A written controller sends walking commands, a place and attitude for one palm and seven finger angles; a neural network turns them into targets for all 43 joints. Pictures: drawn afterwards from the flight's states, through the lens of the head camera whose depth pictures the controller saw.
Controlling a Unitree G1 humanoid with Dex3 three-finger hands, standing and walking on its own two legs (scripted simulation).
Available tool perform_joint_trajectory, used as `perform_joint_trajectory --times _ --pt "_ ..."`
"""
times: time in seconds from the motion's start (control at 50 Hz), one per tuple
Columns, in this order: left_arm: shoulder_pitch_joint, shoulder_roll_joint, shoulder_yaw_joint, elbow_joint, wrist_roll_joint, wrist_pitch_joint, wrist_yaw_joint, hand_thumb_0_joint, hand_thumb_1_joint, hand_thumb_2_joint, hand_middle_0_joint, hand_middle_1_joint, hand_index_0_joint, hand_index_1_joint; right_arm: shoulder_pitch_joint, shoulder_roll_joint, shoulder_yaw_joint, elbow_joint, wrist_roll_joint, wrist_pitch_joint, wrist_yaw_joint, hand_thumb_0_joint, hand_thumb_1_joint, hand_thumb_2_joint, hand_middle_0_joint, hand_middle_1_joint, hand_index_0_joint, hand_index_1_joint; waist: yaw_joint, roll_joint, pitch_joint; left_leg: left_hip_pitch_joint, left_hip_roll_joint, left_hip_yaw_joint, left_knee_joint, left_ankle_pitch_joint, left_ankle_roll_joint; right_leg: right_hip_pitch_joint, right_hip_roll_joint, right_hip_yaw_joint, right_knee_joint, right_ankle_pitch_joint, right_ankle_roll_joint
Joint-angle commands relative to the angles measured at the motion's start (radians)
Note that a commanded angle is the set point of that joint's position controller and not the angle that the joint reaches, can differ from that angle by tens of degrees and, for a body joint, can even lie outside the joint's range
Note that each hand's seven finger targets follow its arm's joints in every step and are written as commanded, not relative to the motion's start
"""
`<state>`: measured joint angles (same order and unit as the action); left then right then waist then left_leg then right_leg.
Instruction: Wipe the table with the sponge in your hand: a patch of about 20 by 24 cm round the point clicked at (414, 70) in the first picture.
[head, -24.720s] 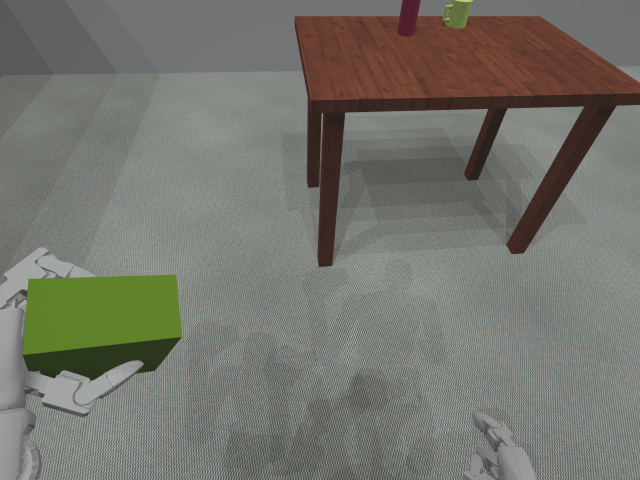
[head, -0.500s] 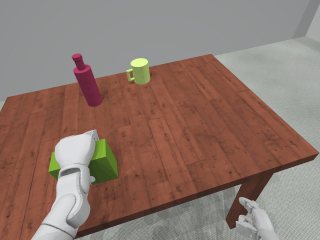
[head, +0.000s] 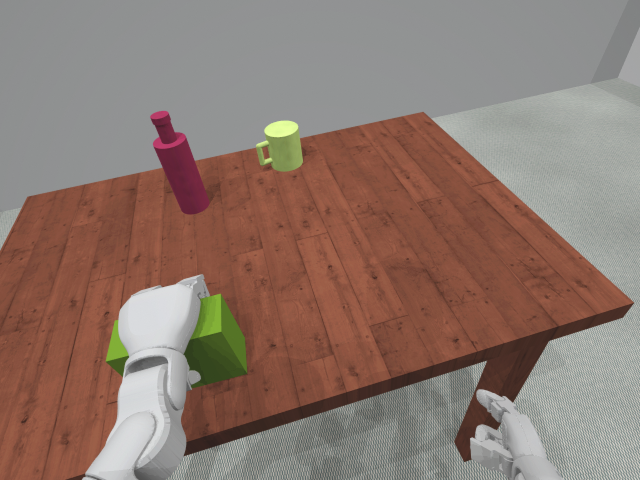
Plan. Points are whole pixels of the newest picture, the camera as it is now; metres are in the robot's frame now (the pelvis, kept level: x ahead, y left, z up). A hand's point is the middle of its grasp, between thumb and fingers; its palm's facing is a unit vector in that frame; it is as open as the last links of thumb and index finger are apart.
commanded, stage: slide across to the third lane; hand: left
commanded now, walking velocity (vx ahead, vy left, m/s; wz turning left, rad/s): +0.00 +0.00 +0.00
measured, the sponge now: (188, 354) +0.26 +0.23 +0.03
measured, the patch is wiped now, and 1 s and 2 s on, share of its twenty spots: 0.85 0.90 0.90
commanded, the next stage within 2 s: wipe forward along the third lane in 0.54 s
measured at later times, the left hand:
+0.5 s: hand (221, 321) +0.28 +0.18 +0.07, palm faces +0.05 -0.07 -1.00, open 10.1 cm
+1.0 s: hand (239, 305) +0.31 +0.16 +0.07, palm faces +0.01 -0.05 -1.00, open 10.1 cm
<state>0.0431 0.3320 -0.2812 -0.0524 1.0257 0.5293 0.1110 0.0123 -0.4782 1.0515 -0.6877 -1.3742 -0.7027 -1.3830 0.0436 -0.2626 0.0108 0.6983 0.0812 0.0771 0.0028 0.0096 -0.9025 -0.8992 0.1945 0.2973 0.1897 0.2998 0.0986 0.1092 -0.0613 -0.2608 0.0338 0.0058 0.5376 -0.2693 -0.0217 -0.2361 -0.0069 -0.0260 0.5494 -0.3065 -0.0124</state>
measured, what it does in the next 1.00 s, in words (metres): stands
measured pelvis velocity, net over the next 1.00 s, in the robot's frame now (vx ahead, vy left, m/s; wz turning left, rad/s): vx -0.01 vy -0.02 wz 0.01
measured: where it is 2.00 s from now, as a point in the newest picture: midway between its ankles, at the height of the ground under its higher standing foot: outside the picture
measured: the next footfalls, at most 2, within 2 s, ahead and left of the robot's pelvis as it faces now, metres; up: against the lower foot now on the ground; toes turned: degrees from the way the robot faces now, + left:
none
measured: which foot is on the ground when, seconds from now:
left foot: down 0.00-1.00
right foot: down 0.00-1.00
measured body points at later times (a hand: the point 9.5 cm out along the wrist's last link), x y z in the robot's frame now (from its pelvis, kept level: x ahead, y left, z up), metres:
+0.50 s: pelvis -0.01 -0.01 +0.00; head -0.04 -0.06 +0.45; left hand +0.28 +0.18 +0.12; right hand +0.23 -0.21 -0.09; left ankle +0.01 +0.14 -0.73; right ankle -0.01 -0.11 -0.73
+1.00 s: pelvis -0.01 -0.02 +0.00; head -0.04 -0.06 +0.45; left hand +0.31 +0.16 +0.12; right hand +0.23 -0.22 -0.09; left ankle +0.01 +0.14 -0.73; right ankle -0.01 -0.11 -0.73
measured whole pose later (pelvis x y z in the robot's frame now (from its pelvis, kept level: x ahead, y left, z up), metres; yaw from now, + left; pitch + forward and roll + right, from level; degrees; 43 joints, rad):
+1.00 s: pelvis -0.01 -0.02 +0.00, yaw +0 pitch +0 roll +1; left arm -0.34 0.20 -0.39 0.38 1.00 0.56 0.14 -0.03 -0.51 1.07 -0.72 -1.35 -0.75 -1.33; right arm 0.00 -0.24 0.02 0.74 0.09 0.07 0.00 0.01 -0.90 -0.90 0.19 0.30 0.19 0.30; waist 0.09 0.09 -0.09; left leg -0.29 0.04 -0.01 0.52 -0.23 -0.04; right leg -0.27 0.01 -0.04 0.56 -0.29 -0.04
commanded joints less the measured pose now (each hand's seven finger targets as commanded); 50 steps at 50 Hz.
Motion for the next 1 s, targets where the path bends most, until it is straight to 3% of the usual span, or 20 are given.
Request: perform_joint_trajectory --times 0.0,0.06,0.1,0.16,0.2,0.46,0.54,0.56,0.58,0.64,0.66,0.7,0.76,0.78,0.82,0.86,0.88,0.94,0.96,0.98 --pt "-0.236 -0.009 -0.027 -0.126 -0.050 -0.038 -0.006 0.000 0.100 1.300 -1.200 -1.600 -1.200 -1.600 -0.275 -0.068 -0.027 -0.214 0.006 -0.095 -0.007 0.000 -0.900 -0.900 0.200 0.300 0.200 0.300 -0.005 -0.165 -0.142 0.110 -0.055 -0.024 -0.055 0.156 0.063 -0.023 0.032 0.019 -0.110 0.152 -0.038" --pt "-0.265 0.009 -0.014 -0.112 -0.055 -0.055 -0.007 0.000 0.100 1.300 -1.200 -1.600 -1.200 -1.600 -0.275 -0.075 -0.030 -0.201 0.001 -0.103 -0.009 0.000 -0.900 -0.900 0.200 0.300 0.200 0.300 -0.009 -0.173 -0.141 0.116 -0.052 -0.028 -0.060 0.151 0.061 -0.020 0.034 0.038 -0.121 0.157 -0.041" --pt "-0.295 -0.055 -0.073 -0.098 -0.055 -0.064 -0.009 0.000 0.100 1.300 -1.200 -1.600 -1.200 -1.600 -0.277 -0.064 -0.024 -0.198 0.006 -0.110 -0.006 0.000 -0.900 -0.900 0.200 0.300 0.200 0.300 -0.015 -0.179 -0.140 0.113 -0.050 -0.025 -0.062 0.148 0.059 -0.032 0.030 0.015 -0.114 0.150 -0.037" --pt "-0.310 -0.026 -0.043 -0.077 -0.058 -0.068 0.003 0.000 0.100 1.300 -1.200 -1.600 -1.200 -1.600 -0.280 -0.071 -0.030 -0.188 0.003 -0.111 -0.005 0.000 -0.900 -0.900 0.200 0.300 0.200 0.300 -0.008 -0.178 -0.135 0.111 -0.049 -0.028 -0.070 0.139 0.057 -0.024 0.032 0.025 -0.119 0.145 -0.042" --pt "-0.319 -0.073 -0.080 -0.065 -0.061 -0.065 0.009 0.000 0.100 1.300 -1.200 -1.600 -1.200 -1.600 -0.286 -0.061 -0.028 -0.188 0.007 -0.114 0.002 0.000 -0.900 -0.900 0.200 0.300 0.200 0.300 -0.007 -0.190 -0.142 0.109 -0.051 -0.024 -0.068 0.154 0.057 -0.022 0.029 0.007 -0.111 0.163 -0.038" --pt "-0.491 -0.093 -0.103 0.051 -0.050 0.013 0.033 0.000 0.100 1.300 -1.200 -1.600 -1.200 -1.600 -0.312 -0.065 -0.028 -0.161 0.013 -0.087 0.019 0.000 -0.900 -0.900 0.200 0.300 0.200 0.300 -0.009 -0.200 -0.155 0.101 -0.051 -0.010 -0.081 0.117 0.052 -0.020 0.029 0.005 -0.118 0.116 -0.040" --pt "-0.528 -0.146 -0.143 0.093 -0.055 0.022 0.038 0.000 0.100 1.300 -1.200 -1.600 -1.200 -1.600 -0.314 -0.057 -0.024 -0.158 0.016 -0.085 0.027 0.000 -0.900 -0.900 0.200 0.300 0.200 0.300 -0.010 -0.186 -0.166 0.099 -0.058 0.003 -0.069 0.127 0.051 -0.023 0.023 -0.001 -0.112 0.141 -0.038" --pt "-0.518 -0.098 -0.099 0.089 -0.055 0.024 0.043 0.000 0.100 1.300 -1.200 -1.600 -1.200 -1.600 -0.308 -0.065 -0.031 -0.156 0.013 -0.083 0.027 0.000 -0.900 -0.900 0.200 0.300 0.200 0.300 -0.005 -0.197 -0.183 0.101 -0.055 -0.001 -0.070 0.130 0.050 -0.007 0.027 0.007 -0.114 0.140 -0.040" --pt "-0.510 -0.144 -0.133 0.094 -0.057 0.029 0.043 0.000 0.100 1.300 -1.200 -1.600 -1.200 -1.600 -0.315 -0.057 -0.026 -0.168 0.015 -0.082 0.030 0.000 -0.900 -0.900 0.200 0.300 0.200 0.300 -0.004 -0.193 -0.193 0.095 -0.057 0.004 -0.070 0.135 0.051 -0.003 0.025 -0.003 -0.107 0.145 -0.039" --pt "-0.536 -0.124 -0.120 0.134 -0.046 0.037 0.044 0.000 0.100 1.300 -1.200 -1.600 -1.200 -1.600 -0.320 -0.061 -0.024 -0.153 0.014 -0.069 0.031 0.000 -0.900 -0.900 0.200 0.300 0.200 0.300 -0.009 -0.192 -0.150 0.093 -0.055 0.012 -0.064 0.133 0.048 -0.027 0.021 0.008 -0.122 0.142 -0.038" --pt "-0.542 -0.076 -0.079 0.158 -0.044 0.044 0.047 0.000 0.100 1.300 -1.200 -1.600 -1.200 -1.600 -0.310 -0.069 -0.028 -0.147 0.011 -0.065 0.028 0.000 -0.900 -0.900 0.200 0.300 0.200 0.300 -0.007 -0.209 -0.139 0.081 -0.052 0.005 -0.071 0.111 0.047 -0.029 0.024 0.013 -0.127 0.112 -0.039" --pt "-0.612 -0.126 -0.122 0.177 -0.043 0.039 0.046 0.000 0.100 1.300 -1.200 -1.600 -1.200 -1.600 -0.308 -0.060 -0.023 -0.148 0.017 -0.068 0.022 0.000 -0.900 -0.900 0.200 0.300 0.200 0.300 -0.022 -0.216 -0.148 0.083 -0.056 0.012 -0.066 0.102 0.051 -0.044 0.021 0.007 -0.127 0.106 -0.035" --pt "-0.596 -0.029 -0.025 0.211 -0.045 0.029 0.055 0.000 0.100 1.300 -1.200 -1.600 -1.200 -1.600 -0.289 -0.074 -0.028 -0.140 0.007 -0.062 0.009 0.000 -0.900 -0.900 0.200 0.300 0.200 0.300 -0.006 -0.207 -0.179 0.078 -0.059 0.010 -0.065 0.114 0.049 -0.013 0.021 0.029 -0.128 0.137 -0.037" --pt "-0.613 -0.085 -0.069 0.208 -0.046 0.025 0.053 0.000 0.100 1.300 -1.200 -1.600 -1.200 -1.600 -0.291 -0.065 -0.024 -0.150 0.010 -0.064 0.007 0.000 -0.900 -0.900 0.200 0.300 0.200 0.300 -0.015 -0.214 -0.189 0.080 -0.061 0.020 -0.059 0.126 0.052 -0.009 0.018 0.016 -0.122 0.164 -0.034" --pt "-0.607 -0.089 -0.070 0.265 -0.042 0.022 0.050 0.000 0.100 1.300 -1.200 -1.600 -1.200 -1.600 -0.281 -0.069 -0.024 -0.140 0.010 -0.062 0.003 0.000 -0.900 -0.900 0.200 0.300 0.200 0.300 -0.020 -0.223 -0.155 0.071 -0.058 0.020 -0.058 0.116 0.049 -0.037 0.017 0.021 -0.133 0.146 -0.032" --pt "-0.632 -0.025 -0.016 0.295 -0.025 0.022 0.054 0.000 0.100 1.300 -1.200 -1.600 -1.200 -1.600 -0.268 -0.079 -0.027 -0.131 0.006 -0.053 -0.004 0.000 -0.900 -0.900 0.200 0.300 0.200 0.300 -0.017 -0.220 -0.155 0.061 -0.057 0.013 -0.064 0.107 0.046 -0.037 0.020 0.032 -0.132 0.137 -0.038" --pt "-0.636 -0.091 -0.068 0.293 -0.033 0.021 0.051 0.000 0.100 1.300 -1.200 -1.600 -1.200 -1.600 -0.270 -0.069 -0.024 -0.147 0.010 -0.054 -0.007 0.000 -0.900 -0.900 0.200 0.300 0.200 0.300 -0.023 -0.212 -0.166 0.061 -0.061 0.024 -0.061 0.108 0.051 -0.033 0.015 0.021 -0.131 0.141 -0.032" --pt "-0.659 -0.066 -0.041 0.357 -0.030 0.017 0.055 0.000 0.100 1.300 -1.200 -1.600 -1.200 -1.600 -0.254 -0.074 -0.025 -0.136 0.011 -0.049 -0.014 0.000 -0.900 -0.900 0.200 0.300 0.200 0.300 -0.024 -0.203 -0.167 0.051 -0.060 0.022 -0.060 0.104 0.047 -0.044 0.014 0.022 -0.125 0.143 -0.034" --pt "-0.649 -0.002 0.015 0.383 -0.025 0.019 0.058 0.000 0.100 1.300 -1.200 -1.600 -1.200 -1.600 -0.248 -0.085 -0.029 -0.127 0.006 -0.043 -0.019 0.000 -0.900 -0.900 0.200 0.300 0.200 0.300 -0.019 -0.222 -0.156 0.043 -0.058 0.018 -0.062 0.095 0.045 -0.045 0.016 0.036 -0.139 0.123 -0.036" --pt "-0.678 -0.064 -0.034 0.378 -0.031 0.019 0.056 0.000 0.100 1.300 -1.200 -1.600 -1.200 -1.600 -0.247 -0.077 -0.025 -0.141 0.010 -0.043 -0.022 0.000 -0.900 -0.900 0.200 0.300 0.200 0.300 -0.029 -0.214 -0.177 0.042 -0.061 0.027 -0.060 0.097 0.048 -0.038 0.012 0.024 -0.129 0.137 -0.031"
